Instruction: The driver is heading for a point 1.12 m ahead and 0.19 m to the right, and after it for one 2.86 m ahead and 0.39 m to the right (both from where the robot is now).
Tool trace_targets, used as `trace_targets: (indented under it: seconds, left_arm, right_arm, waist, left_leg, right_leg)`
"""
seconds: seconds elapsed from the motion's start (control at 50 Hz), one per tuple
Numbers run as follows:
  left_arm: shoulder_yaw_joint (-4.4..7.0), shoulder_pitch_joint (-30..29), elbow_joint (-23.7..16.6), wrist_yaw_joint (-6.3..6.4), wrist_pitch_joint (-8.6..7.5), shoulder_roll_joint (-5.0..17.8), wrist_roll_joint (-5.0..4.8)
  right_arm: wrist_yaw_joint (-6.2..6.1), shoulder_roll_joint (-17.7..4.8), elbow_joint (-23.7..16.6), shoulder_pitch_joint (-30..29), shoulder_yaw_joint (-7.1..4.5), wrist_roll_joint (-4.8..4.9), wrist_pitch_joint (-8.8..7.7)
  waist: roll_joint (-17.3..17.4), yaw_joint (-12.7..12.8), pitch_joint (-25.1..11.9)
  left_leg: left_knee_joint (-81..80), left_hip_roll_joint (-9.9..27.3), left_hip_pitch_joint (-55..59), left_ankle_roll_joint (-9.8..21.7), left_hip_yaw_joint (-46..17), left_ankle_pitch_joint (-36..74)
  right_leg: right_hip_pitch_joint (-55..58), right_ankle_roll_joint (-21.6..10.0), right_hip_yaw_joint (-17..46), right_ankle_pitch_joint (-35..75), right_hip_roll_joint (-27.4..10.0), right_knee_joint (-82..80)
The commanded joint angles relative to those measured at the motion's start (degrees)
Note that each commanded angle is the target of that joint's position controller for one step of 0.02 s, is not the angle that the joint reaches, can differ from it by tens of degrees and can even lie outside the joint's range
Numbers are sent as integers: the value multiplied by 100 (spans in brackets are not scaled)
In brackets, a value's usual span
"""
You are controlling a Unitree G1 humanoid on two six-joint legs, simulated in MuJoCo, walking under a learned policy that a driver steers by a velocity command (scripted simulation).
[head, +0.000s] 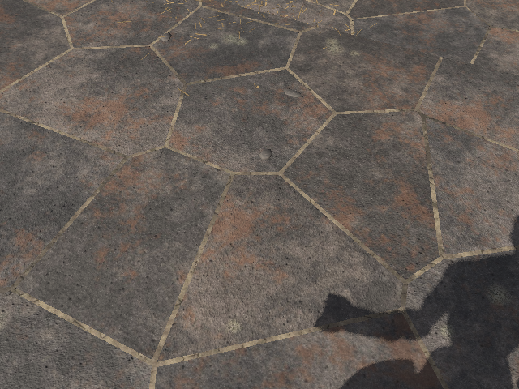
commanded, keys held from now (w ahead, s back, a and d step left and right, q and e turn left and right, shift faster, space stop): w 0.26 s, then w+e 0.74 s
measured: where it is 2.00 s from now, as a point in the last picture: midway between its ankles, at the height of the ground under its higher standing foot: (317, 208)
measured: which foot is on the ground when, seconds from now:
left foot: up 0.00-0.32, down 0.34-0.90, up 0.92-1.00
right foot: down 0.00-0.36, up 0.38-0.86, down 0.88-1.00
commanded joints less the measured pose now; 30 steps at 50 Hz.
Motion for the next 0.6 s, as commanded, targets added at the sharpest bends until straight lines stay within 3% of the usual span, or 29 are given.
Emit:
trace_targets:
  seconds: [0.02,0.06,0.1,0.14,0.2,0.28,0.3,0.32,0.34,0.36,0.38,0.4,0.42,0.44,0.46,0.5,0.54,0.6]
  left_arm:
    - [130,599,3,47,12,515,93]
    - [136,642,135,37,-42,546,59]
    - [170,662,246,28,-80,707,-1]
    - [198,626,289,31,-66,864,-37]
    - [209,756,367,45,-4,1025,-111]
    - [235,1254,622,48,120,1260,-214]
    - [232,1284,663,52,168,1311,-222]
    - [215,1230,678,60,209,1333,-228]
    - [150,1287,689,69,227,1209,-192]
    - [-3,1301,551,64,207,880,-37]
    - [-209,2009,454,43,132,157,-37]
    - [-49,1671,562,31,80,832,-195]
    - [37,1260,375,16,61,1041,-319]
    - [24,1047,340,45,68,975,-279]
    - [48,982,347,67,105,920,-193]
    - [49,1216,450,79,279,710,-198]
    - [20,1138,405,92,416,498,-186]
    - [14,745,237,72,468,428,-138]
  right_arm:
    - [51,-562,-606,-382,-166,-54,-117]
    - [102,-265,-667,-386,-97,-18,-71]
    - [128,-142,-820,-673,-33,-75,-50]
    - [191,-109,-925,-956,29,-145,-90]
    - [312,-87,-1059,-1530,105,-132,-190]
    - [367,-300,-1309,-2064,60,-109,-203]
    - [364,-396,-1312,-1949,10,-119,-211]
    - [349,-533,-1200,-1497,-81,-140,-217]
    - [305,-792,-936,-655,-238,-153,-203]
    - [212,-1234,-779,327,-389,-206,-162]
    - [195,-1664,-761,480,-428,-282,-134]
    - [221,-1078,-815,450,-278,-268,-171]
    - [225,-873,-790,88,-198,-241,-207]
    - [234,-713,-788,-272,-152,-227,-242]
    - [247,-550,-771,-567,-122,-244,-280]
    - [255,-352,-728,-860,-100,-288,-393]
    - [233,-361,-607,-946,-130,-273,-490]
    - [155,-466,-445,-868,-190,-312,-514]
  waist:
    - [-810,443,-162]
    - [-839,345,-70]
    - [-708,308,126]
    - [-630,323,164]
    - [-580,498,226]
    - [-594,552,279]
    - [-623,406,195]
    - [-622,76,-75]
    - [-563,-331,-582]
    - [-57,-730,-1365]
    - [1489,-278,-2247]
    - [849,-522,-2127]
    - [738,-420,-1263]
    - [454,-241,-842]
    - [410,-63,-552]
    - [430,217,-391]
    - [233,330,-156]
    - [96,306,88]
  left_leg:
    - [410,679,-2020,28,-117,636]
    - [48,701,-1878,20,-16,655]
    - [-584,712,-2035,-48,48,768]
    - [-1323,729,-1968,-82,196,1361]
    - [-2409,588,-1478,-53,581,2215]
    - [-3077,415,-1235,138,700,2088]
    - [-3229,305,-926,212,767,1952]
    - [-3460,142,-173,313,895,2003]
    - [-3510,2,1085,442,980,2065]
    - [-3350,980,2733,751,-26,2079]
    - [-4119,2447,4045,1551,-2759,784]
    - [-4566,2383,3736,1449,-3175,336]
    - [-4651,2230,3135,1244,-2268,588]
    - [-4769,2003,2468,1136,-1600,1103]
    - [-4957,1811,1902,1067,-1084,1488]
    - [-5366,1637,1271,1020,-426,1902]
    - [-5633,1643,1042,1053,68,2322]
    - [-5785,1573,1165,999,713,2653]
  right_leg:
    - [1741,-947,1820,-27,-1632,-1510]
    - [1438,-1091,1433,347,-1589,-1765]
    - [1284,-1243,1173,675,-1664,-1980]
    - [1251,-1248,793,976,-1587,-2055]
    - [1115,-1068,286,1249,-1374,-2039]
    - [1692,-901,334,1664,-1681,-1744]
    - [1792,-838,345,2199,-1700,-1463]
    - [1735,-717,216,2963,-1582,-855]
    - [1366,-559,45,3347,-1310,171]
    - [249,-303,-139,1919,-992,1892]
    - [-1494,0,53,-2001,-38,3900]
    - [-1943,-53,853,-2289,-186,4614]
    - [-2376,-118,777,-1843,-431,4753]
    - [-2276,-119,661,-1345,-690,4549]
    - [-2079,-95,659,-990,-851,4266]
    - [-1512,-38,708,-585,-999,4058]
    - [-1585,36,735,-364,-1014,3838]
    - [-1984,106,815,383,-981,3080]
